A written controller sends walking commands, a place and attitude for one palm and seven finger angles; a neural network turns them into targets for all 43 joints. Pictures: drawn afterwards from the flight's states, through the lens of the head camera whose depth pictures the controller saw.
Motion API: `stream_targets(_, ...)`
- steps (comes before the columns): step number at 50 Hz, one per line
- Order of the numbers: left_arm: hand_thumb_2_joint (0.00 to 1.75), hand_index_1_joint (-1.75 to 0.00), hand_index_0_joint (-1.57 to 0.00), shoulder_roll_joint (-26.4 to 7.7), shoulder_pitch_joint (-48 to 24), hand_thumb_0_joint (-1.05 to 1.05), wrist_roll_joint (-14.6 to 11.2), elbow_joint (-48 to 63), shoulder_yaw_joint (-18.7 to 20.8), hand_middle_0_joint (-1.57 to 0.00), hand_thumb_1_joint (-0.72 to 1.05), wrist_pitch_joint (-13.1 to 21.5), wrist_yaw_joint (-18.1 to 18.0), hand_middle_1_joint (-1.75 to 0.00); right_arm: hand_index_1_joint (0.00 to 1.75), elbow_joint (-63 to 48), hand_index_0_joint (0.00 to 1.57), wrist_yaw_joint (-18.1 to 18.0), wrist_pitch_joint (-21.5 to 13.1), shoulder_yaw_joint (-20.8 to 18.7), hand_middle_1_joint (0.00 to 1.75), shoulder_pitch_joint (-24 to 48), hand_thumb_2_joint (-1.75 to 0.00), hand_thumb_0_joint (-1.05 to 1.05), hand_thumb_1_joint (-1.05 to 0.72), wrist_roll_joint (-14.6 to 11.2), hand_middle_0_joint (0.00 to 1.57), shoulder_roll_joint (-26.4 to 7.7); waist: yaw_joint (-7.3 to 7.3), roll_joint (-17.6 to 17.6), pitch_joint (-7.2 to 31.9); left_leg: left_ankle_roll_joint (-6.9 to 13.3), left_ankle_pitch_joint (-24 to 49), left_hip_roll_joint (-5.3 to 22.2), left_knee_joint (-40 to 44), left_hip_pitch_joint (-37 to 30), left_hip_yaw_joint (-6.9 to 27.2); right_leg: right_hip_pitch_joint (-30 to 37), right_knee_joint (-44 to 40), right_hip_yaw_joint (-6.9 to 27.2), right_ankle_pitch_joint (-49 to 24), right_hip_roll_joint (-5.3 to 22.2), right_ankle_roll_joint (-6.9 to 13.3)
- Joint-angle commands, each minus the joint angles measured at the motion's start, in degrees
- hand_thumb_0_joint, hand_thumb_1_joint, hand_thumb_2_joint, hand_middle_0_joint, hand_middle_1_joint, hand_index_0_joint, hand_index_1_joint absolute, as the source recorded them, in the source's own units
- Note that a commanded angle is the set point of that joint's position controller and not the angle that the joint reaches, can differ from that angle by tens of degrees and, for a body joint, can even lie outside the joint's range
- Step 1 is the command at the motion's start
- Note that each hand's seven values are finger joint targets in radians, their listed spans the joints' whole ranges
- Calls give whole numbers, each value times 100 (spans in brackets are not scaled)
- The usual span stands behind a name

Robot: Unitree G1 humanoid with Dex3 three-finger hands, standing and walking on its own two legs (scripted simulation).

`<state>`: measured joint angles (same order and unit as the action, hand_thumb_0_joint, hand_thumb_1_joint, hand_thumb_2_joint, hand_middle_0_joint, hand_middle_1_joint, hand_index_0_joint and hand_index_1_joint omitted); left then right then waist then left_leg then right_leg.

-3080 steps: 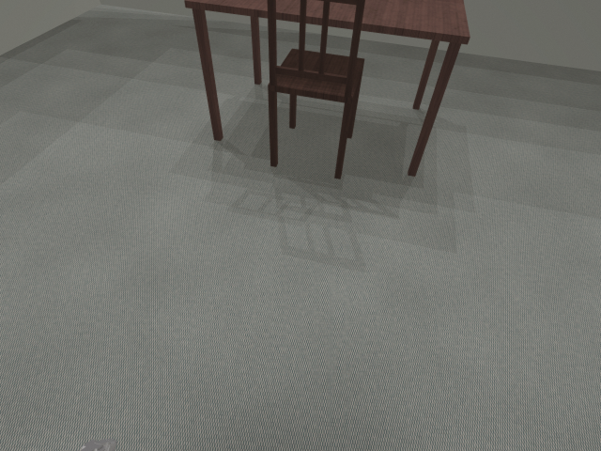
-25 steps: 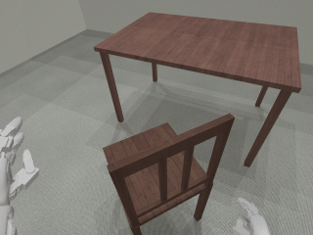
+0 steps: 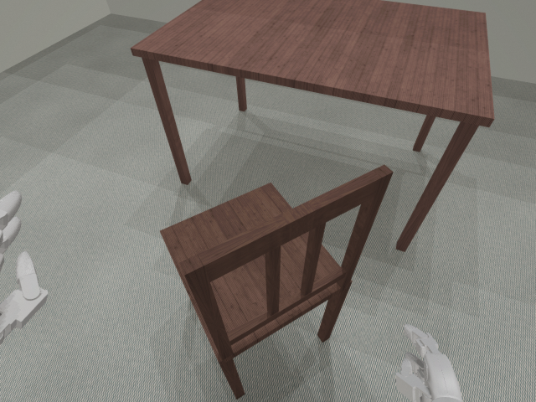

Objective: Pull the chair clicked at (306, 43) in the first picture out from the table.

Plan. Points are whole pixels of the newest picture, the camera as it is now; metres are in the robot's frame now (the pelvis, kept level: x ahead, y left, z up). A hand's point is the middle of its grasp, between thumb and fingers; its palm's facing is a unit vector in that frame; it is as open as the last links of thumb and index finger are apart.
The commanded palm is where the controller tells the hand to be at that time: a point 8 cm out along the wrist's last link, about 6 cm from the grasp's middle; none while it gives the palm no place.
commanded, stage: step back with the hand held close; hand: left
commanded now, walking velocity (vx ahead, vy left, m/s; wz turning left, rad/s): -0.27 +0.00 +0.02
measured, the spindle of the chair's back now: (272, 282) +0.34 +0.02 -0.09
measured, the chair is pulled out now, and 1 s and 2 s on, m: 0.58 0.58 0.58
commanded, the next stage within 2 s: stop stepping back and stand still in 1.42 s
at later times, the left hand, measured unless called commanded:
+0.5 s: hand out of the picture +0.14 +0.27 +0.15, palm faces +0.46 -0.75 -0.48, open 7.4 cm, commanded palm +0.08 +0.30 +0.18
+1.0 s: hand out of the picture +0.12 +0.28 +0.16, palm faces +0.48 -0.73 -0.49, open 7.4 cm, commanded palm +0.06 +0.30 +0.18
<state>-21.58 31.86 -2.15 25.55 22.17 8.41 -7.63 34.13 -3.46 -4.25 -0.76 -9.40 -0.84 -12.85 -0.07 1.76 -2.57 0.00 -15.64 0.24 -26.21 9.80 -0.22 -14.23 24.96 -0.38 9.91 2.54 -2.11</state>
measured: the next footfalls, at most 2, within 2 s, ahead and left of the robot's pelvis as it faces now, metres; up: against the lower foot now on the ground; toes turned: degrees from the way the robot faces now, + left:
right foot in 0.98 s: -0.04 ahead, -0.15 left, +0.00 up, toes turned +0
left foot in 1.38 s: -0.09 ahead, +0.11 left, +0.00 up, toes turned +3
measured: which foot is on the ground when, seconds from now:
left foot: down 0.00-1.00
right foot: down 0.00-0.88, up 0.90-0.96, down 0.98-1.00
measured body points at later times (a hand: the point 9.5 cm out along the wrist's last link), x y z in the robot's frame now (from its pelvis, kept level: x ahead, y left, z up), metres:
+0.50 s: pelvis -0.05 +0.00 -0.01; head -0.04 +0.01 +0.44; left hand +0.11 +0.31 +0.18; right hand +0.12 -0.24 -0.09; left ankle -0.02 +0.12 -0.74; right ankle +0.03 -0.14 -0.74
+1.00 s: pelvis -0.07 +0.00 -0.02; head -0.04 +0.02 +0.43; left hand +0.09 +0.31 +0.19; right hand +0.11 -0.23 -0.09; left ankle -0.02 +0.12 -0.74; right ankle -0.05 -0.14 -0.73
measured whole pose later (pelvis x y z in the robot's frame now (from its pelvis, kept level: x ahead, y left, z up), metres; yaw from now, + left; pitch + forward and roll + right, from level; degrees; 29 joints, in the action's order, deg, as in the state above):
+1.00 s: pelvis -0.07 +0.00 -0.02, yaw +2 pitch +3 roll -2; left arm -25.7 32.2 -1.5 32.3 28.2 12.5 -10.0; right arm 35.5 -4.2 -7.9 -1.3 -11.6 -0.2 -9.8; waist -0.5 -1.4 -0.2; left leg -0.1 -13.9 1.0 -37.1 25.8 2.7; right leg -22.8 38.1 -0.5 15.1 0.4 -0.7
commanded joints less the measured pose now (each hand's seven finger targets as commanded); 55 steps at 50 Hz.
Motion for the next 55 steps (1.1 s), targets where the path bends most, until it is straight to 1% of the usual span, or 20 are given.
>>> stream_targets(1,90,-30,-20,-1165,-74,0,-42,1437,925,-20,90,444,-224,-30,30,-927,20,-122,-256,-209,30,577,-90,0,-90,6,20,-537,69,317,1087,167,1932,634,408,490,406,967,282,100,-1598,281,195)
stream_targets(8,90,-30,-20,-1077,-87,0,-25,1429,861,-20,90,432,-298,-30,30,-909,20,-157,-350,-216,30,476,-90,0,-90,1,20,-549,71,526,772,242,647,730,503,1414,554,845,484,149,-706,229,192)
stream_targets(13,90,-30,-20,-1090,-342,0,14,1279,812,-20,90,418,-334,-30,30,-904,20,-172,-378,-220,30,348,-90,0,-90,10,20,-557,11,-147,417,189,-952,412,173,1616,440,144,-314,599,725,412,288)
stream_targets(17,90,-30,-20,-1224,-412,0,49,1373,872,-20,90,468,-391,-30,30,-880,20,-189,-413,-196,30,305,-90,0,-90,35,20,-579,-12,-267,482,181,-1160,323,-103,1356,438,-384,-738,710,1704,545,358)
stream_targets(19,90,-30,-20,-1253,-402,0,49,1437,911,-20,90,475,-410,-30,30,-911,20,-187,-423,-182,30,319,-90,0,-90,27,20,-591,-5,-208,567,191,-1163,375,-36,1357,476,-388,-651,596,1765,513,319)
stream_targets(21,90,-30,-20,-1228,-320,0,47,1533,923,-20,90,507,-427,-30,30,-924,20,-204,-453,-171,30,325,-90,0,-90,13,20,-593,-11,145,623,247,-1305,494,281,1605,610,-98,-393,428,1619,375,252)
stream_targets(26,90,-30,-20,-1173,-171,0,49,1641,981,-20,90,546,-428,-30,30,-924,20,-180,-527,-205,30,368,-90,0,-90,4,20,-621,15,619,783,340,-801,782,652,2208,819,749,509,178,190,157,168)
stream_targets(29,90,-30,-20,-1175,-221,0,90,1627,1065,-20,90,600,-416,-30,30,-922,20,-156,-581,-256,30,386,-90,0,-90,3,20,-623,47,780,688,452,-1062,988,711,2927,942,1145,1112,174,-174,84,143)
stream_targets(32,90,-30,-20,-1162,-306,0,77,1618,1029,-20,90,619,-392,-30,30,-866,20,-132,-580,-295,30,295,-90,0,-90,-2,20,-599,17,222,627,352,-1092,759,226,2780,722,791,819,448,-157,274,239)
stream_targets(35,90,-30,-20,-1348,-405,0,65,1655,1106,-20,90,655,-407,-30,30,-740,20,-104,-550,-342,30,240,-90,0,-90,37,20,-577,-11,-458,637,152,-1177,281,-646,1991,408,-195,-339,1109,550,766,547)
stream_targets(38,90,-30,-20,-1313,-288,0,35,1675,1047,-20,90,648,-431,-30,30,-649,20,-77,-474,-310,30,273,-90,0,-90,81,20,-532,-34,-744,922,80,-814,155,-1220,1205,323,-748,-800,1095,1027,1160,744)
stream_targets(41,90,-30,-20,-1324,-15,0,12,1661,1162,-20,90,664,-454,-30,30,-685,20,-121,-389,-287,30,406,-90,0,-90,77,20,-510,-44,-209,946,191,-818,450,-325,1347,682,-611,-317,542,1079,724,508)
stream_targets(44,90,-30,-20,-1257,-69,0,104,1899,1268,-20,90,788,-432,-30,30,-845,20,-166,-490,-305,30,483,-90,0,-90,41,20,-662,-54,1254,776,598,-1850,1372,1163,3137,1452,766,1529,21,794,-157,130)
stream_targets(45,90,-30,-20,-1295,-223,0,107,1965,1285,-20,90,800,-424,-30,30,-826,20,-188,-538,-312,30,527,-90,0,-90,26,20,-598,-43,1336,748,660,-1257,1505,1125,3178,1606,822,1884,-2,323,-234,111)
stream_targets(47,90,-30,-20,-1275,-179,0,44,2067,1204,-20,90,827,-351,-30,30,-732,20,-168,-658,-350,30,397,-90,0,-90,75,20,-558,2,841,1002,558,852,1423,418,2176,1326,300,1743,143,112,-107,175)
stream_targets(49,90,-30,-20,-1187,-140,0,10,1950,1138,-20,90,912,-263,-30,30,-621,20,-116,-783,-325,30,374,-90,0,-90,125,20,-552,44,1072,770,613,887,1531,462,2017,1316,36,1594,114,968,-110,225)
stream_targets(50,90,-30,-20,-1185,-127,0,0,1859,1120,-20,90,947,-249,-30,30,-516,20,-106,-830,-328,30,313,-90,0,-90,151,20,-553,22,1141,696,625,1518,1518,335,1625,1307,-196,1316,119,914,-110,241)
stream_targets(52,90,-30,-20,-1095,-309,0,1,1963,932,-20,90,1048,-194,-30,30,-313,20,-39,-925,-297,30,199,-90,0,-90,233,20,-600,8,1188,1073,577,3292,1492,-46,494,1333,-364,632,95,347,-143,248)
stream_targets(54,90,-30,-20,-1150,-383,0,11,2083,914,-20,90,1072,-131,-30,30,-324,20,-7,-933,-318,30,277,-90,0,-90,234,20,-616,42,969,1564,416,3748,1381,-308,-9,1038,-81,450,58,-303,-145,266)
stream_targets(55,90,-30,-20,-1266,-213,0,-41,2042,1047,-20,90,1031,-115,-30,30,-350,20,-7,-922,-367,30,351,-90,0,-90,188,20,-594,84,704,1735,350,3330,1242,-409,16,925,63,427,95,-494,-103,307)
